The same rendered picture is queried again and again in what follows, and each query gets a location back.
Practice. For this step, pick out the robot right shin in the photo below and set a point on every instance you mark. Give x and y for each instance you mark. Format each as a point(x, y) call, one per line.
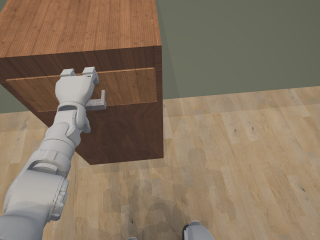
point(194, 223)

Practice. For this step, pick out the handle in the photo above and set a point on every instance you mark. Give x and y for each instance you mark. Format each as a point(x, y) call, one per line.
point(97, 104)

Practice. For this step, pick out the left robot forearm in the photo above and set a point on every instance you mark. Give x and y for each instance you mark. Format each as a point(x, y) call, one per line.
point(58, 146)

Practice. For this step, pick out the robot left upper arm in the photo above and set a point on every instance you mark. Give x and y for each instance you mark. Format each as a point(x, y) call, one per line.
point(37, 199)

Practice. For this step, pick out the cabinet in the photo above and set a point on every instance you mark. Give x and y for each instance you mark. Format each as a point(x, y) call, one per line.
point(44, 37)

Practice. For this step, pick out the drawer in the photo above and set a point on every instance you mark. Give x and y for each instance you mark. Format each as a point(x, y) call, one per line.
point(121, 87)

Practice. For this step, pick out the right robot thigh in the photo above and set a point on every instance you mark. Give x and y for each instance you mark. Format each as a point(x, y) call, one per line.
point(197, 232)

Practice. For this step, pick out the left robot hand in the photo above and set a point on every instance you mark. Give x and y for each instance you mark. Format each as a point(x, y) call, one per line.
point(77, 88)

